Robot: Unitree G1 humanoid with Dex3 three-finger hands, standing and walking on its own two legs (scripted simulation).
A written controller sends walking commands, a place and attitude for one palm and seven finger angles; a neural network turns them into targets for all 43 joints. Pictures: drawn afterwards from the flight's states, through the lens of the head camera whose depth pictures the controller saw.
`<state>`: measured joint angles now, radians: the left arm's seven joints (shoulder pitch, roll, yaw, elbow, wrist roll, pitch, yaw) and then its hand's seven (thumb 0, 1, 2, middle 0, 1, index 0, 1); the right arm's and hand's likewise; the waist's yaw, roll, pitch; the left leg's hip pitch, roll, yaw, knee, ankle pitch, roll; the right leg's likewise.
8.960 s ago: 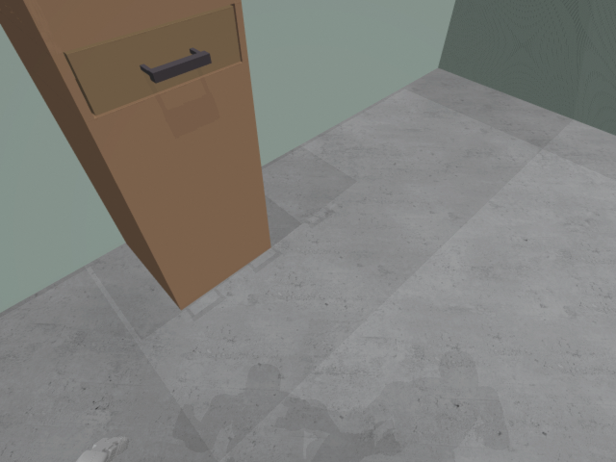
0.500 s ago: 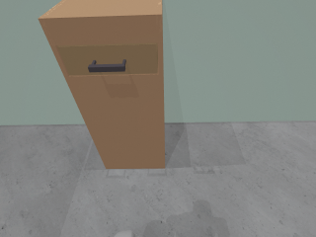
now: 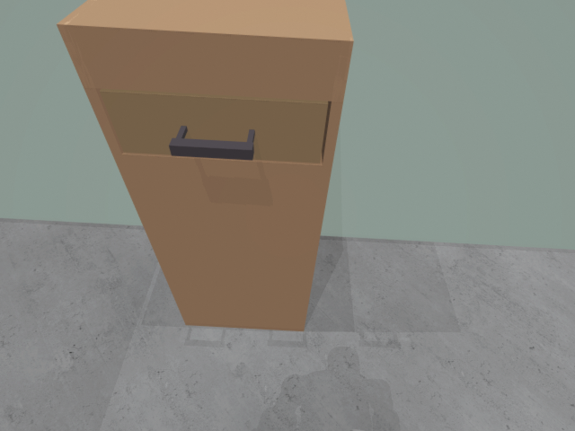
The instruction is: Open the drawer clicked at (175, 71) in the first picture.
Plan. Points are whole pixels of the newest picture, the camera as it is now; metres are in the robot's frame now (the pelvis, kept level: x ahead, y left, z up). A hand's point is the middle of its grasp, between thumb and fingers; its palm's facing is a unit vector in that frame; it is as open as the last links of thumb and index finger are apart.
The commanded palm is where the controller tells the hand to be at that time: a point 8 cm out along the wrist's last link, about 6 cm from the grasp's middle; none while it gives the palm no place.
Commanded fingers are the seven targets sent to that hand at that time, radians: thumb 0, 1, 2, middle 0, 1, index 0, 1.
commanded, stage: come to a stop and stand still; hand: left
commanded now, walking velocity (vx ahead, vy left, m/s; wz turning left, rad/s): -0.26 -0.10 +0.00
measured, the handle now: (214, 141) +0.55 +0.18 +0.10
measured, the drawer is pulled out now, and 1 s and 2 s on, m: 0.00 0.00 0.00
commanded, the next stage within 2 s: look again from close up in 1.28 s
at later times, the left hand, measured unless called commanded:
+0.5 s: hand out of the picture +0.09 +0.16 -0.16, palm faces +0.07 -0.96 -0.26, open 7.3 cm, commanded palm none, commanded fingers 0.00 0.90 0.90 -0.20 -0.30 -0.20 -0.30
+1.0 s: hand out of the picture +0.01 +0.16 -0.17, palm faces +0.00 -0.98 -0.22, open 7.4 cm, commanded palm none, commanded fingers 0.00 0.90 0.90 -0.20 -0.30 -0.20 -0.30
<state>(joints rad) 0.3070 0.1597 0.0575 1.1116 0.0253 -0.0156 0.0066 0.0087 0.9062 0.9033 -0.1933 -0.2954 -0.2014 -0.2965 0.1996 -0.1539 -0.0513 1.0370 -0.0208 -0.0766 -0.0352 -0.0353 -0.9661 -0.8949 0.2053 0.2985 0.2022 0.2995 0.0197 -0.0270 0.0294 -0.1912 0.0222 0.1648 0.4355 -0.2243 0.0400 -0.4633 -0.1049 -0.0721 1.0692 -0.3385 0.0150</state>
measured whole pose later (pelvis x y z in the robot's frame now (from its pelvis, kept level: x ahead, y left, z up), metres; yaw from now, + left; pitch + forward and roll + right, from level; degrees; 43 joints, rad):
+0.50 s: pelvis +0.00 -0.03 -0.01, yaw +1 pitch +0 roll +2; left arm 0.13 0.15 0.05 0.98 0.04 0.03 0.03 0.00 0.91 0.90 -0.20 -0.30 -0.21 -0.30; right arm 0.20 -0.19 -0.08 1.04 -0.02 0.06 -0.01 0.00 -0.91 -0.90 0.20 0.30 0.20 0.30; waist 0.02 0.02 0.09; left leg -0.33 0.01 0.02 0.89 -0.48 -0.04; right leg -0.38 -0.09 -0.09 0.50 -0.12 -0.02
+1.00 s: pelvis +0.00 -0.03 +0.00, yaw +0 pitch +1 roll +1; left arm 0.26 0.16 0.02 1.09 0.02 0.00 0.02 0.01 0.91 0.90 -0.19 -0.30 -0.20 -0.30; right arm 0.33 -0.12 -0.01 1.10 -0.02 0.00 -0.04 0.00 -0.91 -0.90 0.21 0.30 0.20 0.30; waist -0.02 0.02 0.05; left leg -0.16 0.03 0.05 0.47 -0.33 -0.02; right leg -0.25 -0.01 -0.05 0.52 -0.29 -0.02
